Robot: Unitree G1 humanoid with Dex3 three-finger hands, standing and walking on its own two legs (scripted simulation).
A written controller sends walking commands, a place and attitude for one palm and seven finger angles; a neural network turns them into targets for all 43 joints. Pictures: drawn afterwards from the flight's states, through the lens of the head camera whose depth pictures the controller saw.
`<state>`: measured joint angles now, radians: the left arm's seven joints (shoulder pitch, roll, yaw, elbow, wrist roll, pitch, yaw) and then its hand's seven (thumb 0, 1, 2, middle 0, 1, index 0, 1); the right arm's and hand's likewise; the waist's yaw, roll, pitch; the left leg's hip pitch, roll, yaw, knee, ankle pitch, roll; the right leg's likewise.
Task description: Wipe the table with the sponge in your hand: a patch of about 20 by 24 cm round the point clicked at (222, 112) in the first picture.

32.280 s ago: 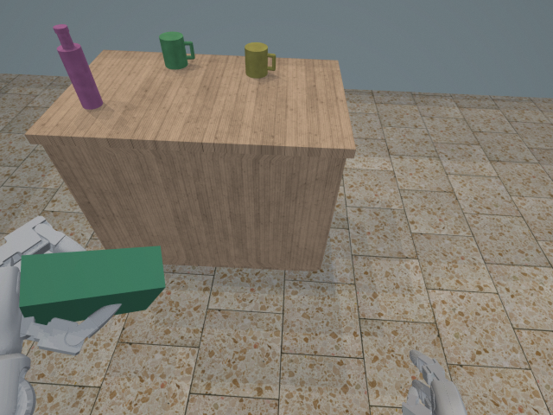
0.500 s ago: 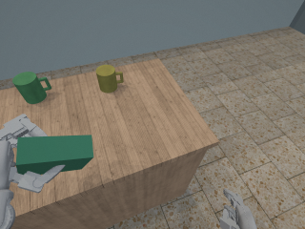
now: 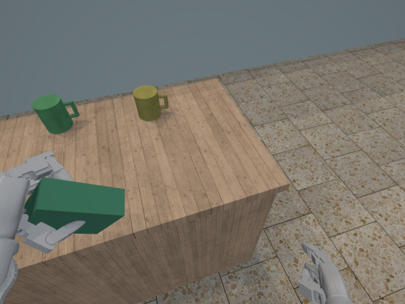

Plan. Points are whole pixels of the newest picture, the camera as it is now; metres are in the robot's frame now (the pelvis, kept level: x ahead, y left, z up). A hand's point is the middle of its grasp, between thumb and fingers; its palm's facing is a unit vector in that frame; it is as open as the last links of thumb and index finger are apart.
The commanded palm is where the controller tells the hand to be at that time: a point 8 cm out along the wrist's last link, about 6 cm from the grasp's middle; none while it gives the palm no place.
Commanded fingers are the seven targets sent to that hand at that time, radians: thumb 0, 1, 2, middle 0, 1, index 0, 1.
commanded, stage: turn the palm down, sponge in hand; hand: left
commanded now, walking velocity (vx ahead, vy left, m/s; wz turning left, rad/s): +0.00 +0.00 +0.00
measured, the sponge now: (86, 210) +0.23 +0.23 +0.11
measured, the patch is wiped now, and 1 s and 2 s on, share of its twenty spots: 0.00 0.00 0.00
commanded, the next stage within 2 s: move the sponge above the wiping area in 1.82 s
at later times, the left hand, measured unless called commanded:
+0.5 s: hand (57, 184) +0.24 +0.26 +0.16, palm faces +0.28 -0.45 -0.85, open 8.9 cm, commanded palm +0.20 +0.28 +0.19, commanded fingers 0.00 0.10 1.30 -1.20 -1.60 -1.20 -1.60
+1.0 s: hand (37, 186) +0.24 +0.30 +0.15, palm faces +0.17 -0.24 -0.96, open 8.9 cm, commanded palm +0.20 +0.29 +0.20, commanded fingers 0.00 0.10 1.30 -1.20 -1.60 -1.20 -1.60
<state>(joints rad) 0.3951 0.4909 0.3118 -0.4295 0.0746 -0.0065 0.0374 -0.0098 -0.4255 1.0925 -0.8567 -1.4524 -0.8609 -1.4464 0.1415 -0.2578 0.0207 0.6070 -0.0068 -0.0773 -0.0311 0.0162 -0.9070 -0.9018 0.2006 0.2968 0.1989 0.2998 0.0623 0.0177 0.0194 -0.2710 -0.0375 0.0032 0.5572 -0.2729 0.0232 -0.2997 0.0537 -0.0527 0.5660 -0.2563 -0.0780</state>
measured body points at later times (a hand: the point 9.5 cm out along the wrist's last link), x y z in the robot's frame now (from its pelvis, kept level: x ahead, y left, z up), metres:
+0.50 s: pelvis +0.02 -0.02 -0.01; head +0.02 -0.06 +0.44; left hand +0.22 +0.28 +0.21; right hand +0.21 -0.26 -0.10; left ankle +0.02 +0.11 -0.73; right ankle +0.03 -0.06 -0.73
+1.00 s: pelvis +0.02 +0.00 +0.00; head +0.01 -0.04 +0.45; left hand +0.23 +0.31 +0.20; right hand +0.25 -0.20 -0.08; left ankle +0.02 +0.11 -0.73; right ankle +0.03 -0.06 -0.73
